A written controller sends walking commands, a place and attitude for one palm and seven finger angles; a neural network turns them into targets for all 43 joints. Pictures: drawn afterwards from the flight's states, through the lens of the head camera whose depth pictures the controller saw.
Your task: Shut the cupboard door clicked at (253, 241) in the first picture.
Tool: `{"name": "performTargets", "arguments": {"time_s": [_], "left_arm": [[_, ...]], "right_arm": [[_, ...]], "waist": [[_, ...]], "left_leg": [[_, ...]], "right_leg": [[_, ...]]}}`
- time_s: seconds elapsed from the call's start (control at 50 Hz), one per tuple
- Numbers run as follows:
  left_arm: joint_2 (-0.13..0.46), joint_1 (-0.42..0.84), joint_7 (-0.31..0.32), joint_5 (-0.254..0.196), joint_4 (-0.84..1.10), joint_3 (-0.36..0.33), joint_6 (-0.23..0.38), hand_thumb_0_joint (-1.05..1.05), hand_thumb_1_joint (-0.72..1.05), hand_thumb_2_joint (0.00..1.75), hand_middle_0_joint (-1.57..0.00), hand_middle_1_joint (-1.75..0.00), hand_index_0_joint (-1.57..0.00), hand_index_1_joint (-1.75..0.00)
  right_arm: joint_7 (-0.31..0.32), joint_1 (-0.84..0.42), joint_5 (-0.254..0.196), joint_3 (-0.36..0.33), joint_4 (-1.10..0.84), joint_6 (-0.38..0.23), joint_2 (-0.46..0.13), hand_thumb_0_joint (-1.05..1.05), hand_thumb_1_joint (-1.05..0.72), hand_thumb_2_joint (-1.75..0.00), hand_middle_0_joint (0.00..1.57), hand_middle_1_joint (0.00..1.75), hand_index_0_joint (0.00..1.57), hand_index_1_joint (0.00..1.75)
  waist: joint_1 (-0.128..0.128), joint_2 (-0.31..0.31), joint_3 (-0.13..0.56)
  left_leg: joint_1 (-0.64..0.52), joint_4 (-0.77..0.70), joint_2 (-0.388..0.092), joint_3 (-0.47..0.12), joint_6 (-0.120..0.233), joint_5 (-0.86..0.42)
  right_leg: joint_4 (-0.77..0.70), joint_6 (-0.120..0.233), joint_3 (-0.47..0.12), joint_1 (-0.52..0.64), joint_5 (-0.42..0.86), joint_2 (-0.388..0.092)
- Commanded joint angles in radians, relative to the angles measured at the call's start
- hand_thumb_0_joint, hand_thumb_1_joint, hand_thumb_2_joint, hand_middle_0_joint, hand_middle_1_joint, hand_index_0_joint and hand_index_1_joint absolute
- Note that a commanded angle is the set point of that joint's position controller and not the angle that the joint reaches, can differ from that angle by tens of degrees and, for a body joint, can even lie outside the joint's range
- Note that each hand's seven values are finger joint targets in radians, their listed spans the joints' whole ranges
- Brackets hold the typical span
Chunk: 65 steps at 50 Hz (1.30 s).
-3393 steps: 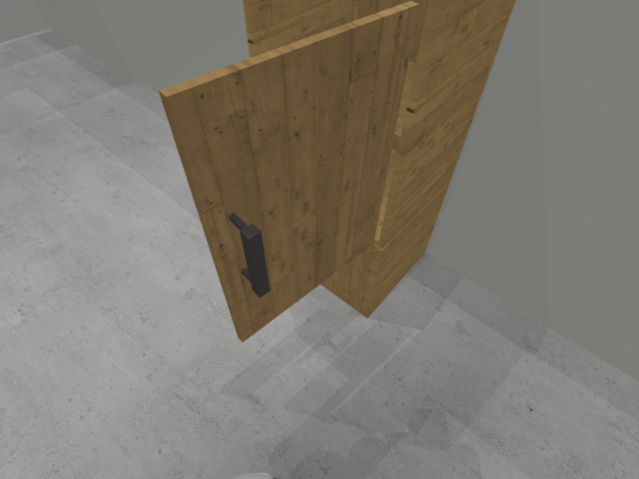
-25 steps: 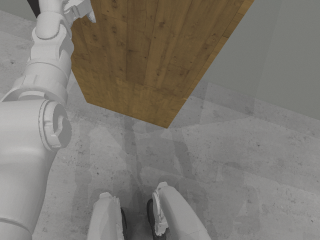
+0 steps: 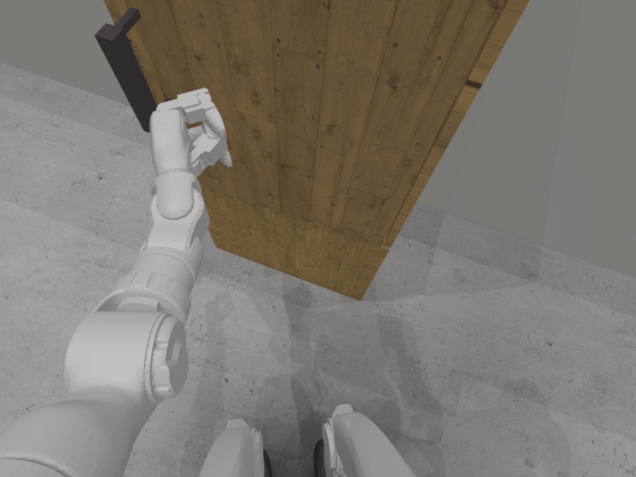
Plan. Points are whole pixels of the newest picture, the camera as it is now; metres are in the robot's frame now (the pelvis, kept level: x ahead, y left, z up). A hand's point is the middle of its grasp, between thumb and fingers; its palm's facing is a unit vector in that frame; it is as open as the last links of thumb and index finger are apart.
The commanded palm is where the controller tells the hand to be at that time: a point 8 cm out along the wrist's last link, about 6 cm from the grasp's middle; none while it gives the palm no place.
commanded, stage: pull the fist back off the door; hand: left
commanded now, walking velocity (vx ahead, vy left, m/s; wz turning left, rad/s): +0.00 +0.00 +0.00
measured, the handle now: (143, 76) +0.64 +0.16 +0.05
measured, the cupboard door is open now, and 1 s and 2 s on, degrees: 0 0 0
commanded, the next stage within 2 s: draw the hand back to the body in 0.26 s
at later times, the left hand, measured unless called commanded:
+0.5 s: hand (223, 163) +0.47 +0.06 +0.07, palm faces +0.06 -1.00 -0.04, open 3.1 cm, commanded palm +0.41 +0.12 +0.08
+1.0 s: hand (90, 268) +0.32 +0.15 +0.15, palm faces +0.01 -0.99 -0.16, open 3.1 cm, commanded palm +0.29 +0.21 +0.17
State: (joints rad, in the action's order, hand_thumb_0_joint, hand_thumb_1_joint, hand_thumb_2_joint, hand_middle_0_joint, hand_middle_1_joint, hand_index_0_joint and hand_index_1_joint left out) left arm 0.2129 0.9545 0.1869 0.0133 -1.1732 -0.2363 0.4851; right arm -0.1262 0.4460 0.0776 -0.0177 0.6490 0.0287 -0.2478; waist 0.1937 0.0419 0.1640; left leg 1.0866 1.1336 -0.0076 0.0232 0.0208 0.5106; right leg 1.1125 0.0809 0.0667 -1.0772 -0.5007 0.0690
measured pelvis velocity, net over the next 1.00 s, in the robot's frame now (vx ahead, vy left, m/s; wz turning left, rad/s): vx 0.01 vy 0.02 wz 0.00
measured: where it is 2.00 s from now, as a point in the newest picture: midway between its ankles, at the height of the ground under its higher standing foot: outside the picture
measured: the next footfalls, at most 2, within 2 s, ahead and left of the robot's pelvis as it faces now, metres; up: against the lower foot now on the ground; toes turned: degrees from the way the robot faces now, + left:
none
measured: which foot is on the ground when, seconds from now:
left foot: down 0.00-1.00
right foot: down 0.00-1.00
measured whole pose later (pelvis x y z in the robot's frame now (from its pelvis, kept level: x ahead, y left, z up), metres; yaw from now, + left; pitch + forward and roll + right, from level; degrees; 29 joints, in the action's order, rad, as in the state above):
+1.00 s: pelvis +0.01 +0.02 +0.07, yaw +0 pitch +5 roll +0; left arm 0.22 0.05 0.03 -0.10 -0.22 0.02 0.19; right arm 0.04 0.21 -0.05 0.01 0.54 0.06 -0.25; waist 0.02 0.03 0.08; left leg 0.42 0.69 0.03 0.04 0.04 0.36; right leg 0.70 0.05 0.02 -0.42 -0.36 0.05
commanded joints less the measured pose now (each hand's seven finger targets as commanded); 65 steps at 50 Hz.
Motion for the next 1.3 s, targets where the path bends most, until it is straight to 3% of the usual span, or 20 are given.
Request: {"name": "performTargets", "arguments": {"time_s": [0.0,0.04,0.1,0.16,0.2,0.3,0.34,0.36,0.4,0.42,0.46,0.52,0.66,0.74,0.86,0.88,0.94,0.98,1.14,1.28], "left_arm": [[0.008,0.414,-0.014,-0.008,0.323,0.095,0.116,0.0,0.9,0.9,-1.3,-1.5,-1.3,-1.5],[0.001,0.367,-0.006,-0.01,0.353,0.101,0.131,0.0,0.9,0.9,-1.3,-1.5,-1.3,-1.5],[-0.038,0.336,0.008,-0.004,0.333,0.141,0.119,0.0,0.9,0.9,-1.3,-1.5,-1.3,-1.5],[0.001,0.287,0.032,-0.003,0.332,0.101,0.118,0.0,0.9,0.9,-1.3,-1.5,-1.3,-1.5],[0.005,0.332,0.043,0.004,0.316,0.108,0.124,0.0,0.9,0.9,-1.3,-1.5,-1.3,-1.5],[0.007,0.402,0.054,0.02,0.232,0.117,0.135,0.0,0.9,0.9,-1.3,-1.5,-1.3,-1.5],[0.048,0.408,0.052,0.016,0.187,0.082,0.13,0.0,0.9,0.9,-1.3,-1.5,-1.3,-1.5],[0.058,0.396,0.048,0.012,0.19,0.068,0.128,0.0,0.9,0.9,-1.3,-1.5,-1.3,-1.5],[0.107,0.282,0.03,-0.008,0.26,0.011,0.123,0.0,0.9,0.9,-1.3,-1.5,-1.3,-1.5],[0.115,0.232,0.014,-0.016,0.3,0.006,0.12,0.0,0.9,0.9,-1.3,-1.5,-1.3,-1.5],[0.117,0.121,-0.017,-0.034,0.397,0.011,0.094,0.0,0.9,0.9,-1.3,-1.5,-1.3,-1.5],[0.098,0.01,-0.059,-0.075,0.517,0.038,0.037,0.0,0.9,0.9,-1.3,-1.5,-1.3,-1.5],[0.044,-0.155,-0.122,-0.139,0.78,0.132,-0.004,0.0,0.9,0.9,-1.3,-1.5,-1.3,-1.5],[0.055,-0.348,-0.156,-0.148,0.872,0.138,-0.041,0.0,0.9,0.9,-1.3,-1.5,-1.3,-1.5],[0.077,-0.547,-0.193,-0.188,1.069,0.129,-0.139,0.0,0.9,0.9,-1.16,-1.35,-1.16,-1.35],[0.112,-0.57,-0.171,-0.106,1.148,0.219,-0.182,0.0,0.9,0.9,-1.13,-1.32,-1.13,-1.32],[0.134,-0.638,-0.136,-0.098,1.233,0.198,-0.263,0.0,0.9,0.9,-1.05,-1.23,-1.05,-1.23],[0.157,-0.682,-0.123,-0.095,1.264,0.171,-0.298,0.0,0.9,0.9,-1.0,-1.17,-1.0,-1.17],[0.161,-0.903,-0.113,-0.087,1.465,0.135,-0.388,0.0,0.9,0.9,-0.78,-0.93,-0.78,-0.93],[0.227,-1.053,-0.095,-0.082,1.62,0.022,-0.411,0.0,0.9,0.9,-0.58,-0.72,-0.58,-0.72]], "right_arm": [[0.012,0.143,-0.011,-0.072,-0.043,-0.015,-0.139,0.0,-0.9,-0.9,0.2,0.3,0.2,0.3],[0.016,0.13,-0.013,-0.078,-0.039,-0.014,-0.139,0.0,-0.9,-0.9,0.2,0.3,0.2,0.3],[0.02,0.096,-0.016,-0.075,-0.039,-0.006,-0.137,0.0,-0.9,-0.9,0.2,0.3,0.2,0.3],[0.031,0.059,-0.02,-0.068,-0.052,0.0,-0.132,0.0,-0.9,-0.9,0.2,0.3,0.2,0.3],[0.038,0.037,-0.02,-0.061,-0.052,0.0,-0.129,0.0,-0.9,-0.9,0.2,0.3,0.2,0.3],[0.049,0.004,-0.017,-0.051,-0.045,-0.009,-0.127,0.0,-0.9,-0.9,0.2,0.3,0.2,0.3],[0.053,0.004,-0.017,-0.048,-0.046,-0.013,-0.132,0.0,-0.9,-0.9,0.2,0.3,0.2,0.3],[0.053,0.005,-0.017,-0.048,-0.05,-0.014,-0.133,0.0,-0.9,-0.9,0.2,0.3,0.2,0.3],[0.051,0.001,-0.025,-0.048,-0.085,-0.012,-0.134,0.0,-0.9,-0.9,0.2,0.3,0.2,0.3],[0.052,0.005,-0.027,-0.047,-0.101,-0.008,-0.136,0.0,-0.9,-0.9,0.2,0.3,0.2,0.3],[0.055,-0.003,-0.044,-0.045,-0.132,-0.001,-0.129,0.0,-0.9,-0.9,0.2,0.3,0.2,0.3],[0.071,-0.012,-0.069,-0.042,-0.161,0.003,-0.128,0.0,-0.9,-0.9,0.2,0.3,0.2,0.3],[0.116,-0.081,-0.1,-0.038,-0.159,-0.033,-0.12,0.0,-0.9,-0.9,0.2,0.3,0.2,0.3],[0.121,-0.126,-0.114,-0.031,-0.177,-0.051,-0.116,0.0,-0.9,-0.9,0.2,0.3,0.2,0.3],[0.132,-0.22,-0.131,-0.012,-0.238,-0.064,-0.112,0.0,-0.9,-0.9,0.2,0.3,0.2,0.3],[0.15,-0.261,-0.135,-0.015,-0.255,-0.03,-0.084,0.0,-0.9,-0.9,0.2,0.3,0.2,0.3],[0.187,-0.31,-0.137,0.003,-0.263,-0.008,-0.08,0.0,-0.9,-0.9,0.2,0.3,0.2,0.3],[0.201,-0.33,-0.135,0.013,-0.26,-0.003,-0.077,0.0,-0.9,-0.9,0.2,0.3,0.2,0.3],[0.204,-0.365,-0.116,0.041,-0.258,-0.031,-0.068,0.0,-0.9,-0.9,0.2,0.3,0.2,0.3],[0.195,-0.384,-0.098,0.045,-0.245,-0.058,-0.068,0.0,-0.9,-0.9,0.2,0.3,0.2,0.3]], "waist": [[0.021,0.038,0.536],[0.003,0.055,0.563],[0.01,0.007,0.489],[-0.015,-0.024,0.475],[0.002,-0.061,0.43],[0.026,-0.056,0.407],[0.022,-0.065,0.423],[0.01,-0.059,0.444],[-0.058,-0.025,0.544],[-0.073,-0.019,0.587],[-0.106,-0.052,0.588],[-0.106,-0.142,0.493],[-0.103,-0.102,0.298],[-0.15,-0.007,0.252],[-0.184,-0.032,0.164],[-0.181,-0.082,0.207],[-0.181,-0.024,0.092],[-0.187,-0.059,0.046],[-0.206,0.01,-0.012],[-0.226,0.01,-0.03]], "left_leg": [[-0.319,-0.052,0.03,-0.031,0.016,-0.403],[-0.387,-0.055,0.025,-0.039,0.01,-0.454],[-0.345,-0.065,0.03,-0.031,0.015,-0.38],[-0.3,-0.075,0.036,-0.022,0.016,-0.345],[-0.254,-0.076,0.039,-0.022,0.02,-0.29],[-0.211,-0.066,0.043,-0.026,0.022,-0.204],[-0.19,-0.063,0.043,-0.027,0.022,-0.189],[-0.186,-0.062,0.044,-0.027,0.021,-0.194],[-0.245,-0.09,0.044,-0.016,0.015,-0.252],[-0.284,-0.106,0.043,-0.017,0.015,-0.299],[-0.3,-0.141,0.041,-0.005,0.014,-0.323],[-0.311,-0.203,0.038,0.003,0.022,-0.282],[-0.496,-0.322,0.027,0.001,0.028,-0.242],[-0.604,-0.382,0.023,-0.009,0.021,-0.296],[-0.68,-0.456,0.016,-0.022,0.019,-0.345],[-0.729,-0.511,0.016,-0.021,0.018,-0.342],[-0.791,-0.574,0.01,-0.024,0.022,-0.342],[-0.825,-0.611,0.006,-0.031,0.024,-0.347],[-0.985,-0.717,-0.009,-0.053,0.009,-0.505],[-1.015,-0.757,-0.017,-0.064,-0.007,-0.584]], "right_leg": [[-0.135,-0.08,-0.106,0.378,0.59,-0.036],[-0.124,-0.074,-0.091,0.361,0.602,-0.034],[-0.147,-0.083,-0.097,0.353,0.544,-0.039],[-0.153,-0.088,-0.115,0.4,0.545,-0.046],[-0.163,-0.092,-0.124,0.397,0.5,-0.05],[-0.172,-0.095,-0.138,0.353,0.388,-0.054],[-0.17,-0.096,-0.145,0.357,0.363,-0.056],[-0.165,-0.093,-0.146,0.373,0.368,-0.055],[-0.162,-0.085,-0.145,0.467,0.436,-0.053],[-0.154,-0.084,-0.137,0.504,0.492,-0.049],[-0.181,-0.087,-0.139,0.587,0.543,-0.048],[-0.268,-0.101,-0.159,0.657,0.507,-0.052],[-0.404,-0.093,-0.131,0.631,0.371,-0.052],[-0.414,-0.071,-0.092,0.639,0.399,-0.047],[-0.447,-0.061,-0.064,0.694,0.431,-0.048],[-0.503,-0.077,-0.121,0.785,0.443,-0.08],[-0.575,-0.071,-0.11,0.805,0.424,-0.083],[-0.612,-0.068,-0.099,0.83,0.413,-0.078],[-0.7,-0.053,-0.06,0.928,0.497,-0.072],[-0.739,-0.053,-0.047,0.986,0.52,-0.071]]}}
